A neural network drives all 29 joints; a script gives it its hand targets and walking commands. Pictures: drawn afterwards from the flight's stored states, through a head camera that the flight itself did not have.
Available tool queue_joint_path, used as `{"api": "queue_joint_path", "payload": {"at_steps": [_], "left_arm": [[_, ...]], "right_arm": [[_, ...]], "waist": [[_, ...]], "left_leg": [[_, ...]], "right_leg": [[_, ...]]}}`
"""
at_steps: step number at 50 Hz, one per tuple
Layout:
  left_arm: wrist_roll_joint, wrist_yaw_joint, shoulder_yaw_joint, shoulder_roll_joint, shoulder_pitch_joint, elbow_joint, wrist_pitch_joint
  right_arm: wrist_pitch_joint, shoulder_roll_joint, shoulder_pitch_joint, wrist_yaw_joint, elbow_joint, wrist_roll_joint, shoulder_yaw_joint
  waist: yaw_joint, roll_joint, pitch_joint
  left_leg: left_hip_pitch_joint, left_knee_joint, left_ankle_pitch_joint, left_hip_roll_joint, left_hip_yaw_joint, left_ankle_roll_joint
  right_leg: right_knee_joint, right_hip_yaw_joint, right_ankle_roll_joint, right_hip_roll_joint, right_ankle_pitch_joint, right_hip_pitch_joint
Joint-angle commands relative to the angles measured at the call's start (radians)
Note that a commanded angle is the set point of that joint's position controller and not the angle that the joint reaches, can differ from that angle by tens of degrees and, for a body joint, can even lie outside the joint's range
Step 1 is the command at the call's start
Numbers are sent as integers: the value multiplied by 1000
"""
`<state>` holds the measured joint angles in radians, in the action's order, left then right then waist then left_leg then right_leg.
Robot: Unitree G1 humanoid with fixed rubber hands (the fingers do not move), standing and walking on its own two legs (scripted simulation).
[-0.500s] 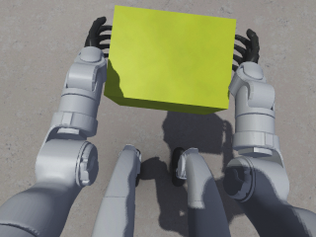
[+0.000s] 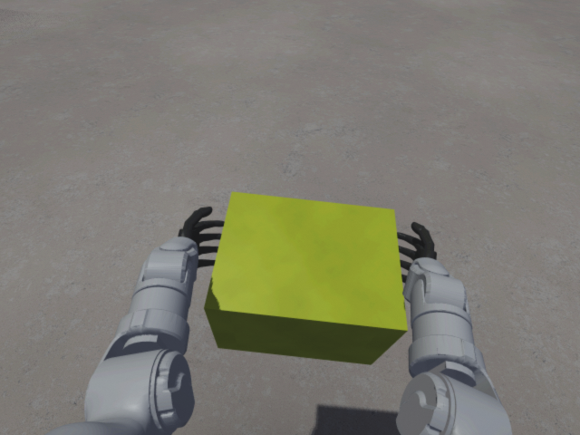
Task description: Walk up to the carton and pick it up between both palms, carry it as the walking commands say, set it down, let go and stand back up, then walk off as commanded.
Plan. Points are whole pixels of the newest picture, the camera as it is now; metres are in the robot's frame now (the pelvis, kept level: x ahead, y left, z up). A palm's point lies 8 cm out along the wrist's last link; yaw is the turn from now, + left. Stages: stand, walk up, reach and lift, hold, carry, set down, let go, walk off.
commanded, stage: reach and lift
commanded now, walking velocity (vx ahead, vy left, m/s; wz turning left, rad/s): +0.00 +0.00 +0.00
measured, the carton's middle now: (303, 280) +0.37 -0.01 -0.02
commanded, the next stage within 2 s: hold in 1.46 s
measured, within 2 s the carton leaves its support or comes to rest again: neither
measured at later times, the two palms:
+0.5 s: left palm (177, 249) +0.35 +0.18 +0.08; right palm (421, 270) +0.33 -0.17 +0.07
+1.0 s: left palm (180, 255) +0.34 +0.17 +0.08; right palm (423, 273) +0.33 -0.18 +0.07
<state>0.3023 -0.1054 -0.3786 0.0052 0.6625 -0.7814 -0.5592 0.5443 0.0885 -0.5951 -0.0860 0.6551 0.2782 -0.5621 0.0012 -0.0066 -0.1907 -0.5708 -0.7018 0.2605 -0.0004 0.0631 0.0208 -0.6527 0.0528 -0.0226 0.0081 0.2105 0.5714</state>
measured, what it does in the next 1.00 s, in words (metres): stands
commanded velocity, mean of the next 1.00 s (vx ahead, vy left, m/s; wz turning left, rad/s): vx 0.00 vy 0.00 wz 0.00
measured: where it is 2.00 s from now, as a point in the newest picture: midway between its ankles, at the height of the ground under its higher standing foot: outside the picture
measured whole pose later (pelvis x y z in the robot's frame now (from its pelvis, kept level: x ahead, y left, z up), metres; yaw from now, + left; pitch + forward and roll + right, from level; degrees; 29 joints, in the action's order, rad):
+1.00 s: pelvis +0.03 +0.00 +0.03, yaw +0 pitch -2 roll -1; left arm 0.30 -0.07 -0.38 -0.12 0.37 -0.38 -0.68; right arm 0.70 0.14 -0.33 -0.05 0.32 0.28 -0.34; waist -0.01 0.04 -0.07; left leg -0.21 -0.45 0.21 0.00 0.06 0.02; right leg -0.41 0.05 -0.01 0.00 0.17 0.21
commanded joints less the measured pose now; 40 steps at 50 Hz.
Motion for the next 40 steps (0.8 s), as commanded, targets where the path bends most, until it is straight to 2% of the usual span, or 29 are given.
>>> {"api": "queue_joint_path", "payload": {"at_steps": [1, 2, 3, 5, 8, 9, 11, 12, 13, 14, 18, 19, 20, 21, 22, 23, 24, 25, 26, 28, 31, 32, 33, 35, 36, 37, 38, 39, 40], "left_arm": [[-274, -265, 486, -1023, 560, 303, -3], [-276, -254, 450, -1021, 516, 261, -12], [-300, -251, 505, -1039, 564, 350, -11], [-284, -255, 501, -1047, 471, 259, -35], [-287, -264, 476, -1026, 444, 253, -67], [-269, -263, 490, -1001, 411, 277, -77], [-315, -260, 558, -1021, 370, 400, -74], [-280, -262, 539, -1006, 298, 342, -104], [-306, -266, 561, -1000, 322, 382, -110], [-295, -266, 533, -988, 315, 380, -113], [-299, -268, 558, -961, 278, 416, -140], [-328, -261, 610, -1025, 262, 463, -135], [-319, -265, 613, -961, 257, 503, -133], [-322, -273, 575, -986, 242, 417, -139], [-323, -266, 592, -1025, 232, 438, -132], [-312, -263, 623, -1007, 237, 482, -130], [-320, -251, 597, -1015, 256, 478, -124], [-303, -242, 577, -985, 268, 497, -122], [-303, -237, 610, -1030, 278, 494, -127], [-296, -233, 596, -1020, 263, 453, -123], [-276, -236, 575, -1044, 344, 415, -126], [-295, -228, 608, -1061, 390, 443, -115], [-261, -224, 569, -1054, 321, 405, -115], [-307, -209, 671, -1110, 438, 534, -88], [-299, -212, 661, -1114, 393, 486, -95], [-303, -222, 647, -1123, 383, 452, -94], [-277, -212, 643, -1107, 341, 456, -102], [-260, -217, 577, -1076, 288, 396, -108], [-274, -219, 613, -1076, 334, 434, -101]], "right_arm": [[95, 913, -389, 429, -35, -130, 540], [89, 890, -452, 432, -61, -160, 542], [101, 915, -389, 429, -72, -147, 570], [102, 945, -503, 418, -229, -211, 685], [140, 961, -463, 403, -227, -211, 728], [150, 983, -443, 405, -238, -226, 738], [153, 1055, -400, 395, -344, -274, 867], [160, 956, -355, 379, -343, -242, 813], [181, 982, -277, 380, -281, -234, 795], [176, 983, -318, 377, -309, -255, 797], [197, 940, -175, 359, -287, -224, 765], [187, 978, -212, 355, -352, -253, 827], [185, 955, -208, 353, -385, -254, 836], [179, 926, -267, 355, -413, -252, 842], [168, 915, -263, 350, -436, -247, 836], [161, 923, -274, 353, -456, -254, 861], [159, 912, -302, 361, -437, -282, 865], [176, 916, -231, 366, -356, -235, 805], [162, 896, -254, 377, -361, -235, 806], [152, 895, -316, 385, -366, -250, 834], [139, 875, -379, 409, -332, -228, 769], [135, 880, -359, 419, -293, -249, 769], [126, 846, -397, 427, -289, -254, 759], [102, 895, -415, 442, -354, -271, 796], [99, 899, -457, 446, -375, -286, 817], [90, 867, -483, 439, -429, -289, 823], [97, 871, -443, 446, -385, -281, 811], [104, 854, -471, 439, -387, -265, 791], [118, 906, -400, 444, -313, -258, 793]], "waist": [[-136, 67, -352], [-119, 78, -243], [-128, 63, -257], [-61, 18, -230], [-55, -39, -244], [-31, -17, -276], [5, -90, -407], [-58, -7, -302], [-69, -54, -322], [-21, -36, -287], [-73, -7, -167], [-56, 5, -232], [-49, -49, -231], [-45, -74, -186], [-61, -10, -155], [-45, -14, -255], [-36, 25, -130], [-39, -21, -78], [-59, 40, -107], [-17, 55, -131], [-23, 64, -107], [-49, 129, -93], [-29, 163, -60], [-36, 161, -175], [-4, 129, -209], [-20, 118, -231], [-11, 122, -220], [6, 102, -138], [-16, 57, -109]], "left_leg": [[330, 293, -107, 77, -7, -4], [348, 325, -83, 53, 10, -3], [321, 320, -76, 55, 11, 4], [328, 317, -64, 81, -6, -27], [372, 322, -122, 84, -6, -46], [394, 314, -173, 93, -7, -46], [458, 303, -296, 95, -5, -47], [468, 322, -264, 100, -3, -42], [469, 333, -285, 93, 7, -45], [454, 321, -281, 93, 5, -43], [435, 350, -261, 94, -10, -27], [473, 356, -260, 102, -5, -23], [457, 341, -290, 98, -8, -32], [428, 357, -294, 93, -6, -26], [455, 354, -278, 95, 0, -29], [480, 348, -340, 102, 4, -23], [456, 351, -245, 96, -5, -24], [441, 366, -219, 85, -9, -25], [471, 369, -207, 89, 5, -18], [468, 369, -213, 91, -2, -10], [428, 365, -77, 84, -8, -3], [392, 397, 6, 75, 2, -7], [366, 425, 56, 63, 8, -13], [449, 388, -66, 60, 35, 3], [501, 362, -101, 73, 6, 6], [445, 372, -37, 68, 7, 3], [493, 369, -135, 68, 10, 11], [401, 396, -17, 68, -1, -7], [422, 402, -6, 75, -11, -14]], "right_leg": [[195, -53, -1, -128, -155, -520], [209, -54, -4, -123, -112, -514], [197, -56, -5, -125, -134, -543], [226, -69, 7, -116, -113, -596], [257, -75, 27, -104, -159, -589], [269, -83, 21, -105, -179, -582], [258, -89, 33, -107, -344, -670], [275, -87, 36, -90, -339, -633], [290, -97, 33, -95, -348, -663], [282, -103, 38, -85, -343, -630], [321, -119, 34, -74, -392, -668], [310, -105, 40, -79, -382, -711], [309, -120, 49, -66, -452, -716], [313, -112, 45, -77, -435, -717], [322, -113, 32, -81, -362, -668], [320, -114, 38, -79, -442, -729], [317, -103, 32, -84, -305, -653], [326, -94, 26, -92, -251, -613], [328, -87, 16, -97, -207, -599], [329, -81, 15, -102, -190, -618], [335, -91, -1, -106, -55, -584], [312, -63, 6, -122, -13, -595], [314, -63, 3, -116, 15, -609], [289, -74, -5, -116, -69, -590], [300, -80, -5, -112, -57, -569], [289, -67, 3, -124, -47, -612], [295, -71, -3, -115, -81, -577], [310, -79, 3, -111, -14, -612], [321, -69, 9, -112, 11, -569]]}}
